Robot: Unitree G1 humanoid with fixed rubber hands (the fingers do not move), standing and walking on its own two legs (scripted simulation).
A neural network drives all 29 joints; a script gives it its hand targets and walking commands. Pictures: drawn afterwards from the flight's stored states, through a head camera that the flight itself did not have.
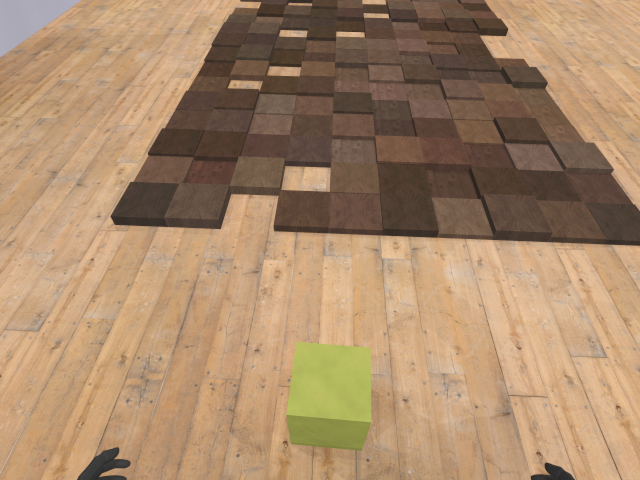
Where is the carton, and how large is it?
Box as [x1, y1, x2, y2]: [286, 342, 370, 450]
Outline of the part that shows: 296,342 286,413 290,442 294,444 361,450 370,424 370,348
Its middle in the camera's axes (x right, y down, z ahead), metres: +0.03 +0.44 +1.12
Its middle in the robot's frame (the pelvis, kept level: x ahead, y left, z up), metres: +0.48 -0.01 -0.65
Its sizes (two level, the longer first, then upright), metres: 0.210 0.200 0.250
